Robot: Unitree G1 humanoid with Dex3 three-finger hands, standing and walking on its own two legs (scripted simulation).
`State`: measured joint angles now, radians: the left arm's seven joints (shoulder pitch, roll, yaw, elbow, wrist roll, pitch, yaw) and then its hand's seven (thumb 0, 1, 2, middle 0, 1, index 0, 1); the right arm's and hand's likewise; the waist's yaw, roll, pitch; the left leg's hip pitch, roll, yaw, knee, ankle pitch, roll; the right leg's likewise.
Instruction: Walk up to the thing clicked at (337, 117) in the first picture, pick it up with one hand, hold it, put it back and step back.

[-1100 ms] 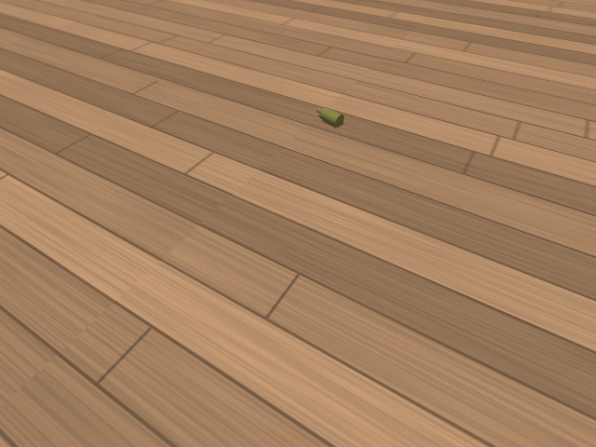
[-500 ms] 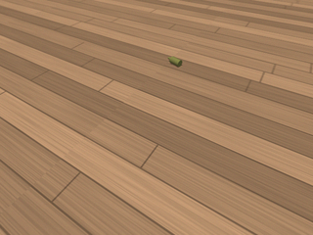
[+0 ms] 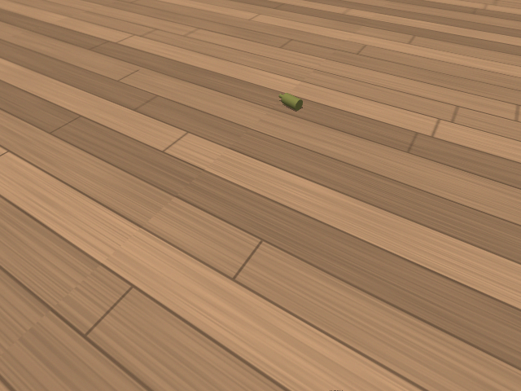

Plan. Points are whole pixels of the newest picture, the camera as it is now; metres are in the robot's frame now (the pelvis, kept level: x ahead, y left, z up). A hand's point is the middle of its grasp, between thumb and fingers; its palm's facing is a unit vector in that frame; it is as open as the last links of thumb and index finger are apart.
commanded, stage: stand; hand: left
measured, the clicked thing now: (289, 100) +2.19 -0.13 -0.74
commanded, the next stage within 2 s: walk up in 0.02 s
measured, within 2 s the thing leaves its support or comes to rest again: neither
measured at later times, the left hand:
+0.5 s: hand (180, 337) +0.27 +0.18 -0.13, palm faces -0.20 -0.86 -0.46, open 7.4 cm
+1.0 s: hand (228, 198) +0.64 +0.12 -0.15, palm faces -0.48 -0.77 -0.43, open 7.4 cm
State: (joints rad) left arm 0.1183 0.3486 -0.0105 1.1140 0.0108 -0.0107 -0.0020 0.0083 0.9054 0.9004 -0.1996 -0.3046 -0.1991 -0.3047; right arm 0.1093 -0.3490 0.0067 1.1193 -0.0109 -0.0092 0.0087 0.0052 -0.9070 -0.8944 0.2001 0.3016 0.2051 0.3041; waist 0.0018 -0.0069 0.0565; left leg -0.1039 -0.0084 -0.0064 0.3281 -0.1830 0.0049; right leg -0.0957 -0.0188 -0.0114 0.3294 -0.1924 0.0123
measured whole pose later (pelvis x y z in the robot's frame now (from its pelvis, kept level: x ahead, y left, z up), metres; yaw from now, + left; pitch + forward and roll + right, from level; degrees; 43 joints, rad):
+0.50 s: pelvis +0.13 -0.09 -0.03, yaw -16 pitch -3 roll -1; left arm 0.26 0.40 0.06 0.97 0.00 -0.08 -0.04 0.01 0.91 0.90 -0.20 -0.30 -0.20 -0.30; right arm 0.18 -0.48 -0.08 0.97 -0.04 0.00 0.11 0.01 -0.91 -0.90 0.19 0.30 0.20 0.30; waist 0.02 0.12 0.00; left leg -0.35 0.09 0.02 1.13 -0.42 0.01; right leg -0.25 -0.02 -0.12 0.63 -0.34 -0.02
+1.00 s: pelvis +0.45 -0.11 -0.01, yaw -27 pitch -1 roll +0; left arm 0.26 0.47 0.03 0.95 -0.03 -0.09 0.00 0.01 0.91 0.90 -0.20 -0.30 -0.20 -0.30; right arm 0.17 -0.38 -0.09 0.83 -0.03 -0.04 0.11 0.00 -0.91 -0.89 0.20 0.30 0.21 0.30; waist -0.05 -0.02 0.09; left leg -0.29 0.06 0.13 0.53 -0.22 0.01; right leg -0.43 -0.05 0.04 1.15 -0.34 -0.05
